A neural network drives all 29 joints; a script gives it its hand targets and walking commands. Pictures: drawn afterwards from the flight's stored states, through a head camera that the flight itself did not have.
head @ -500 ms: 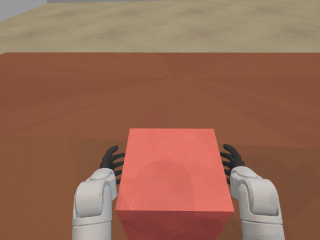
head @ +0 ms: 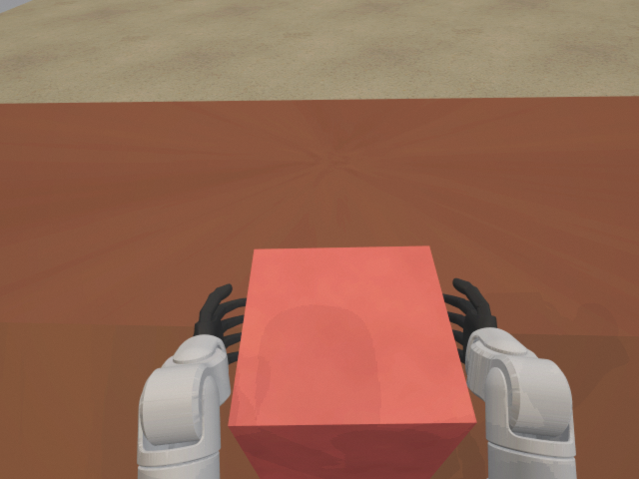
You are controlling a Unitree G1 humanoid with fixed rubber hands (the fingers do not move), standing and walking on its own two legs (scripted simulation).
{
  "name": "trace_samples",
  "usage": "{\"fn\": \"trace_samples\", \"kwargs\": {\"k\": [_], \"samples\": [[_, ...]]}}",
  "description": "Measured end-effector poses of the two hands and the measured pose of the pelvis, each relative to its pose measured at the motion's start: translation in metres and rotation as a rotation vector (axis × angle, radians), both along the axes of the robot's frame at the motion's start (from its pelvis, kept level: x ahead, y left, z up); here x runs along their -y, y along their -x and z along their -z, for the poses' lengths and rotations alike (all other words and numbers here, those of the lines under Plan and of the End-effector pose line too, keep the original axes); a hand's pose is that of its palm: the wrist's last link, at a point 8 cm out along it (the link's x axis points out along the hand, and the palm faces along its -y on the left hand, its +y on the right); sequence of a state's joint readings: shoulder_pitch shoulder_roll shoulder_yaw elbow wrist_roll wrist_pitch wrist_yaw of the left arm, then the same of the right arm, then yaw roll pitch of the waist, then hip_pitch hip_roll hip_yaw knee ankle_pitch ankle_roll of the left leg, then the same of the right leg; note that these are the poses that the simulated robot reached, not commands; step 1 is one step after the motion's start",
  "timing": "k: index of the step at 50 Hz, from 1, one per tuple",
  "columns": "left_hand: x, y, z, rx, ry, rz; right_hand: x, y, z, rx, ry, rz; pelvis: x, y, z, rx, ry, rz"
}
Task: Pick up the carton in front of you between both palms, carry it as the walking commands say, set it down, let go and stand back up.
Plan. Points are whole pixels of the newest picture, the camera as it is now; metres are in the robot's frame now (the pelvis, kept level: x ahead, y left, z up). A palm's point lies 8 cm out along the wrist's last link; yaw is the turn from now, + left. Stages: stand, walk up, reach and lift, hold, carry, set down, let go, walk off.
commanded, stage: carry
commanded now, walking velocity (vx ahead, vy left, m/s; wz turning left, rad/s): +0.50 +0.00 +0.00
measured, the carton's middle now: (343, 372) +0.27 -0.01 +0.02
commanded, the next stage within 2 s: none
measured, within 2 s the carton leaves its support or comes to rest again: neither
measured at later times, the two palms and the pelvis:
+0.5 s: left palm (225, 176) +0.60 +0.16 +0.10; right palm (400, 168) +0.59 -0.14 +0.11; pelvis +0.33 +0.02 +0.00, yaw -1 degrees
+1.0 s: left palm (254, 79) +0.98 +0.14 +0.12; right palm (378, 75) +0.98 -0.17 +0.11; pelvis +0.64 -0.01 +0.00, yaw +0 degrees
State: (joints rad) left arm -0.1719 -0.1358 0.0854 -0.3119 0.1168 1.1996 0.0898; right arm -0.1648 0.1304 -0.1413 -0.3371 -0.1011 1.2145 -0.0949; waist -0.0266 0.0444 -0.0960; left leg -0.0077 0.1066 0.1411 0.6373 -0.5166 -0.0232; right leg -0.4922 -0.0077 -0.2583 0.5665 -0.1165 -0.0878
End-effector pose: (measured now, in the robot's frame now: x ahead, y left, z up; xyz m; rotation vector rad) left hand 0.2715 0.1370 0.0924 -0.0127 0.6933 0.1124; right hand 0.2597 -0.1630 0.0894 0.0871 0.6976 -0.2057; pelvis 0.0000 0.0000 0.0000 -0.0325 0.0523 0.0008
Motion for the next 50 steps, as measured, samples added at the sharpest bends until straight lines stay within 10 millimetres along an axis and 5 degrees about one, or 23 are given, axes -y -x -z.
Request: {"fn": "trace_samples", "kwargs": {"k": [5, 11, 19, 25, 30, 36, 42, 50], "samples": [[-0.005, -0.037, 0.012, -0.113, 0.005, -0.083, -0.005, -0.062, 0.01, -0.112, 0.007, -0.084, 0.016, -0.052, -0.017, -0.008, -0.028, -0.033], [-0.009, -0.096, -0.005, -0.107, -0.003, -0.13, -0.01, -0.134, -0.002, -0.105, 0.007, -0.139, 0.021, -0.119, -0.035, -0.024, -0.064, -0.028], [-0.011, -0.22, -0.03, 0.019, 0.005, -0.078, -0.011, -0.238, -0.026, 0.02, 0.008, -0.081, 0.006, -0.23, -0.029, -0.016, -0.062, -0.014], [-0.023, -0.327, -0.011, 0.043, 0.038, -0.034, -0.023, -0.332, -0.016, 0.044, 0.031, -0.03, -0.016, -0.329, -0.001, 0.009, -0.064, 0.025], [-0.026, -0.391, 0.002, -0.078, 0.039, -0.003, -0.026, -0.386, -0.004, -0.077, 0.023, 0.01, -0.029, -0.385, -0.016, -0.004, -0.044, 0.052], [-0.025, -0.465, -0.003, -0.1, 0.038, 0.017, -0.026, -0.455, -0.011, -0.099, 0.03, 0.024, -0.031, -0.455, -0.033, -0.019, -0.012, 0.045], [-0.021, -0.554, -0.02, -0.007, 0.037, -0.019, -0.021, -0.555, -0.027, -0.006, 0.022, -0.002, -0.018, -0.534, -0.03, -0.017, -0.017, 0.033], [0.002, -0.71, -0.031, 0.049, -0.068, -0.015, 0.002, -0.725, -0.025, 0.049, 0.056, -0.106, 0.012, -0.645, 0.003, 0.005, -0.028, 0.003]]}}
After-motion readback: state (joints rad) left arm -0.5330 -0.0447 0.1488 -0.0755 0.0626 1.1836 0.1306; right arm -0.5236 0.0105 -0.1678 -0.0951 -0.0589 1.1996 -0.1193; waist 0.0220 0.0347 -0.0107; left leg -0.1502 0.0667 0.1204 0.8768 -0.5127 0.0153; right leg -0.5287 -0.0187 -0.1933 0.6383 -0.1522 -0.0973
